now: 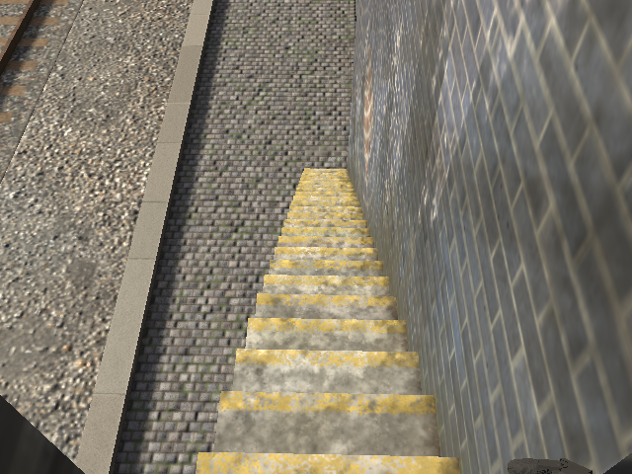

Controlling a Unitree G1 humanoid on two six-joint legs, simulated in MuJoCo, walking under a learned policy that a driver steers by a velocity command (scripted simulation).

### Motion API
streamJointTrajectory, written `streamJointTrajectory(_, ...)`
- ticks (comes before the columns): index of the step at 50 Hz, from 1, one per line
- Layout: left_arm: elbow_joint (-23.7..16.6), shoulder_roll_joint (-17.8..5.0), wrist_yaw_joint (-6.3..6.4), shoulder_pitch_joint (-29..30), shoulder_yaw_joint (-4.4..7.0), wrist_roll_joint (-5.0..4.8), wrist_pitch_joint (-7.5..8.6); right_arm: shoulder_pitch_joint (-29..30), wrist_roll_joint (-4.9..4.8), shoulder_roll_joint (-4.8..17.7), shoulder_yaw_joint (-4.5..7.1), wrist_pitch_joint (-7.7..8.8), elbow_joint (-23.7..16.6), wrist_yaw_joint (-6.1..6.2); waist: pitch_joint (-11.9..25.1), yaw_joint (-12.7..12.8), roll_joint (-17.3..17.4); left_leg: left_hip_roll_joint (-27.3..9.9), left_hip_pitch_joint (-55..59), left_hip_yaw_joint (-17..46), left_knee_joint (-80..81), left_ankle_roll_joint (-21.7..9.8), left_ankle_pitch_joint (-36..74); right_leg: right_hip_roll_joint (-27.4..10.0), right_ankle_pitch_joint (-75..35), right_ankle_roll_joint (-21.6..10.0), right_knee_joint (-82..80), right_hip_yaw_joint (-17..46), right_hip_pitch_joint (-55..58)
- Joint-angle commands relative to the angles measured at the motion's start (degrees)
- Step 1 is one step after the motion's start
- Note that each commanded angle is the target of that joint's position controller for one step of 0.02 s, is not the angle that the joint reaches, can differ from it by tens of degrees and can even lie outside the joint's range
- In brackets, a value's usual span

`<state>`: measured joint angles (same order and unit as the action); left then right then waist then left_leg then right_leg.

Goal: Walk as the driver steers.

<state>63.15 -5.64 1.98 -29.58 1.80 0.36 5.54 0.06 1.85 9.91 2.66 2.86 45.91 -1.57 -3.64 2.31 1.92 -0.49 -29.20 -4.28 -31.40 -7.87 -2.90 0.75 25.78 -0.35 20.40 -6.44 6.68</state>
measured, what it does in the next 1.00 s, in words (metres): goes down: right foot 0.20 m lower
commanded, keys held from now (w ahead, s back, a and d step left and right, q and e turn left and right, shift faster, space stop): w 1.00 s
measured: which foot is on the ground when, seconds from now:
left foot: down 0.00-0.72, up 0.74-1.00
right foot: down 0.00-0.02, up 0.04-0.74, down 0.76-1.00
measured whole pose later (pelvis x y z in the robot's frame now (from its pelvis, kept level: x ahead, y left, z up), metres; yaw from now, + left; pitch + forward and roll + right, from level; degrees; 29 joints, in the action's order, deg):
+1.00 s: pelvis +0.43 +0.00 -0.24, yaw +1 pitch -4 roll +0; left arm 64.5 -6.7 4.3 -33.6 0.6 -3.1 5.2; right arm -14.4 2.7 12.5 3.1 -4.9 52.5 -0.6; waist -3.5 -0.8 7.4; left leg 1.9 -45.3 12.7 -66.0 -2.6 12.1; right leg -5.5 34.8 2.5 54.5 -3.4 -15.6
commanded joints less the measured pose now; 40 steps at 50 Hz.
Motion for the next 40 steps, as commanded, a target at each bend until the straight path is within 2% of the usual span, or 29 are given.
streamJointTrajectory(1, -2.78, -3.58, 0.64, -9.13, 0.55, -1.66, -0.7, -27.02, 2.77, 13.94, 3.77, 0.65, 4.99, 0.49, 19.41, -9.81, 7.22, -18.07, 47.34, 23.22, 0.67, -11.41, 13.91, -1.67, -16.16, -2.88, 51.05, -2.83, -28.9)
streamJointTrajectory(2, -2.06, -4.74, 0.6, -9.96, 1.41, -1.16, -0.55, -24.16, 0.75, 12.47, 3.41, -0.52, 3.49, -0.15, 24.39, -9.6, 6.98, -23.46, 47.02, 38.73, 7.07, -16.48, 12.42, 3.91, 6.66, -2.51, 67.21, 4.36, -36.99)
streamJointTrajectory(4, -4.77, -6.21, 0.5, 0.7, 2.52, -0.86, 0.01, -13.73, 0.33, 8.49, 1.95, -1.5, 2.22, 0.15, 10.41, -6.47, 2.22, -18.49, 28.16, 23.78, 12.0, -12.31, 10.34, -2.1, -4.62, -3.08, 65.72, 8.76, -39.02)
streamJointTrajectory(5, -5.27, -6.43, 0.6, 2.22, 2.76, -1.09, -0.06, -11.72, 0.85, 6.85, 1.16, -1.51, 2.28, 0.48, 6.68, -4.4, 1.28, -17.02, 21.22, 19.42, 14.26, -10.72, 13.25, -3.71, -5.76, -2.96, 60.68, 9.45, -36.21)
streamJointTrajectory(7, -5.35, -6.04, 0.6, 1.49, 3.17, 1.02, -3.04, -14.98, 0.51, 5.88, 0.54, 0.17, 3.64, 0.59, 4.81, -2.2, 1.65, -15.61, 14.46, 16.72, 17.17, -8.82, 13.06, -4.24, -5.55, -2.66, 54.22, 9.94, -30.59)
streamJointTrajectory(8, -6.3, -6.6, 1.09, 1.65, 3.35, 2.48, -5.41, -17.35, -1.48, 6.85, 0.66, 2.5, 5.0, 1.05, 3.6, -0.35, 0.72, -14.28, 14.1, 15.06, 17.91, -7.69, 14.98, -4.0, -6.79, -2.52, 51.82, 9.77, -30.14)
streamJointTrajectory(9, -5.29, -4.58, 0.17, 1.55, 2.98, 2.87, -6.68, -20.8, -1.96, 9.21, 1.52, 3.43, 7.32, 1.22, 3.08, 1.03, -3.49, -15.27, 15.04, 15.02, 15.41, -7.08, 13.89, -4.59, -6.0, -2.09, 50.17, 12.19, -30.68)
streamJointTrajectory(10, -5.64, -4.3, 0.05, 3.97, 2.64, 2.59, -7.02, -21.7, -2.46, 8.7, 1.06, 3.84, 7.08, 1.24, 2.82, 1.33, -3.79, -14.02, 17.2, 13.74, 14.34, -6.59, 15.52, -4.66, -6.63, -1.88, 46.99, 11.3, -33.95)
streamJointTrajectory(12, -5.84, -4.87, -0.99, 4.57, 2.59, 3.49, -7.8, -27.11, -1.91, 10.32, 0.7, 3.27, 8.53, 0.98, 3.44, 1.11, -1.23, -14.89, 19.93, 13.85, 13.78, -7.11, 14.13, -5.17, -10.05, -2.05, 46.39, 12.15, -38.88)
streamJointTrajectory(16, -7.69, -6.73, -1.18, 13.2, 1.69, 2.27, -8.37, -30.36, -2.05, 10.28, -0.11, 1.4, 8.46, 1.08, -0.1, -0.86, 1.71, -13.61, 18.31, 11.88, 13.38, -3.92, 15.39, -5.28, -17.24, -0.89, 43.2, 10.54, -43.19)
streamJointTrajectory(17, -6.28, -7.47, -1.31, 10.61, 2.03, 2.0, -8.59, -32.46, -1.15, 12.1, 0.3, 1.63, 8.54, 0.98, 1.99, -0.99, 2.78, -13.67, 19.89, 12.01, 10.84, -4.68, 14.12, -4.77, -20.76, -1.82, 47.54, 10.3, -43.6)
streamJointTrajectory(19, -6.48, -8.5, -1.23, 12.78, 2.27, 1.67, -8.85, -33.36, -1.39, 11.7, 0.1, 1.36, 8.71, 0.98, -0.32, -1.41, 3.07, -13.55, 19.65, 12.65, 9.07, -4.14, 12.45, -4.79, -22.37, -2.49, 48.68, 10.97, -47.43)
streamJointTrajectory(20, -7.23, -7.32, -0.96, 14.51, 1.7, 1.58, -9.28, -32.88, -3.77, 11.81, 0.19, 1.29, 8.26, 1.23, -2.57, -0.74, 2.68, -13.04, 18.02, 13.56, 9.75, -2.63, 8.96, -5.67, -23.05, -2.27, 46.88, 11.74, -48.67)
streamJointTrajectory(22, -7.55, -9.81, -0.36, 16.07, 2.65, 1.09, -9.8, -32.91, -3.44, 12.68, 0.89, 1.43, 8.01, 1.87, -4.38, -1.56, 2.65, -12.0, 16.75, 13.98, 10.04, -2.34, 2.78, -5.27, -23.35, -1.85, 45.2, 8.44, -49.19)
streamJointTrajectory(23, -7.46, -11.05, -0.18, 19.78, 2.41, 0.76, -8.79, -31.8, -2.48, 11.72, 0.75, 1.47, 7.18, 2.4, -3.16, -2.67, 4.87, -10.63, 17.15, 11.99, 9.61, -2.85, 0.02, -4.84, -25.28, -1.11, 40.83, 5.31, -46.46)
streamJointTrajectory(24, -10.8, -11.3, 0.77, 25.75, 2.88, 1.17, -7.59, -32.41, -1.89, 11.93, 0.83, 2.7, 8.03, 2.84, -6.78, -4.6, 8.92, -11.96, 20.62, 13.45, 8.79, -4.64, 2.7, -6.29, -29.99, -0.54, 35.35, 8.5, -52.14)
streamJointTrajectory(25, -11.45, -11.95, 1.53, 31.45, 3.36, 0.72, -6.71, -37.82, -0.07, 11.95, 0.57, 3.04, 10.05, 2.81, -5.24, -8.49, 8.82, -12.06, 30.24, 15.38, 7.95, -6.11, 1.18, -5.71, -25.66, -0.58, 30.49, 8.04, -59.97)
streamJointTrajectory(27, -10.74, -10.29, 2.52, 29.63, 3.45, 0.14, -6.91, -41.69, 1.2, 9.16, -0.06, 2.33, 11.51, 3.12, -2.76, -10.48, 11.77, -10.78, 38.76, 14.27, 1.99, -6.24, 8.6, -5.28, -19.53, -0.38, 26.56, 5.73, -61.75)
streamJointTrajectory(28, -12.19, -10.31, 2.4, 29.8, 3.23, -0.19, -6.2, -36.78, 1.53, 7.17, -0.77, 2.29, 10.02, 3.5, -4.32, -7.74, 7.44, -9.74, 30.59, 12.34, 0.98, -4.41, 3.36, -7.12, -30.39, -0.54, 16.92, 7.52, -53.61)
streamJointTrajectory(29, -12.4, -8.75, 1.92, 29.15, 2.75, -1.01, -6.42, -33.17, 1.54, 8.48, -0.49, 2.64, 8.66, 3.51, -3.11, -6.81, 4.02, -7.74, 21.87, 10.41, 0.42, -3.21, -4.6, -5.3, -40.59, -0.82, 12.85, 4.66, -44.02)
streamJointTrajectory(31, -11.31, -6.14, -0.18, 24.1, 2.11, -1.11, -6.73, -29.06, 0.78, 8.08, -0.49, 1.68, 7.55, 3.55, 0.37, -5.58, -0.78, -5.56, 11.63, 6.96, -4.66, -1.19, -15.23, -4.68, -53.24, -1.8, 8.03, 4.13, -27.24)
streamJointTrajectory(33, -10.61, -7.99, -0.76, 19.23, 2.45, -0.78, -7.03, -28.91, -0.25, 8.55, 0.07, 1.82, 7.83, 4.49, -0.38, -3.17, -2.88, -8.19, 12.92, 7.6, -14.95, -0.1, -16.04, -7.37, -61.5, -2.91, 4.76, 5.9, -24.51)
streamJointTrajectory(34, -9.16, -8.49, -1.5, 12.14, 3.26, -1.4, -7.0, -25.01, 1.8, 7.48, -0.78, 0.59, 6.8, 4.4, 2.66, 0.07, -1.7, -7.16, 12.73, 7.96, -21.94, 0.06, -13.61, -5.45, -62.81, -3.06, 7.02, 2.49, -18.46)
streamJointTrajectory(35, -6.72, -10.47, -1.13, 3.31, 3.88, -1.28, -7.35, -23.19, 1.95, 7.19, -0.76, -0.4, 6.13, 3.8, 6.14, 3.96, -2.24, -4.94, 11.89, 4.08, -36.15, 1.35, -4.23, -5.19, -64.35, -4.09, 5.52, 1.16, -8.51)
streamJointTrajectory(36, -5.96, -13.32, -0.09, -4.01, 5.36, -0.75, -7.3, -19.91, -0.11, 10.28, 0.51, -1.79, 7.51, 3.96, 6.97, 8.75, -1.27, -0.1, 8.1, 3.37, -54.5, 3.23, -3.9, -8.57, -58.89, -5.7, -3.19, 6.89, -0.56)
streamJointTrajectory(37, -7.41, -15.2, 0.66, -7.33, 5.86, 0.54, -6.46, -15.32, 0.4, 10.33, 0.96, -3.34, 7.4, 4.08, 3.74, 13.79, -6.16, 8.38, -0.98, 1.93, -78.28, 3.21, -37.46, -13.14, -51.62, -7.22, -13.7, 11.21, 2.52)
streamJointTrajectory(38, -7.98, -16.77, -0.71, -6.89, 4.89, 1.7, -5.38, -14.13, 1.29, 7.55, 0.31, -3.99, 6.68, 3.51, 2.08, 11.59, -6.52, 9.46, -14.78, 6.38, -89.2, 1.59, -50.14, -14.17, -51.67, -3.42, 0.84, 9.7, 8.04)
streamJointTrajectory(39, -7.29, -16.37, -2.47, -6.78, 2.36, 1.53, -4.07, -24.21, -0.78, 2.37, -0.57, -3.03, 5.19, 2.25, 5.8, 1.83, -12.07, 8.5, -24.08, 10.78, -92.41, 1.53, -50.02, -18.42, -82.85, -1.51, 22.79, 12.9, 11.13)
streamJointTrajectory(40, -7.24, -18.56, -2.47, -5.89, 3.28, -0.61, -3.69, -32.17, -1.1, 4.6, -0.73, -2.82, 6.94, 2.29, 11.64, -2.17, -14.75, 4.81, -25.45, 10.05, -88.69, 2.55, -43.12, -25.26, -76.2, -7.49, 20.39, 22.19, 10.07)
Next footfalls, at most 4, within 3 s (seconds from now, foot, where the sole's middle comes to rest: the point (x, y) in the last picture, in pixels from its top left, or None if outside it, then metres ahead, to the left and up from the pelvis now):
0.76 right None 0.42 -0.14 -0.96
1.20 left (263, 430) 0.65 0.21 -1.17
1.94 right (332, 372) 0.92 0.02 -1.37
2.30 left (297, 343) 1.13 0.15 -1.58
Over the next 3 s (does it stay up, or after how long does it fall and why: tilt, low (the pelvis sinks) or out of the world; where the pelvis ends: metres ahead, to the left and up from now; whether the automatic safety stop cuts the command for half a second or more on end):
stays up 1.07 0.04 -0.81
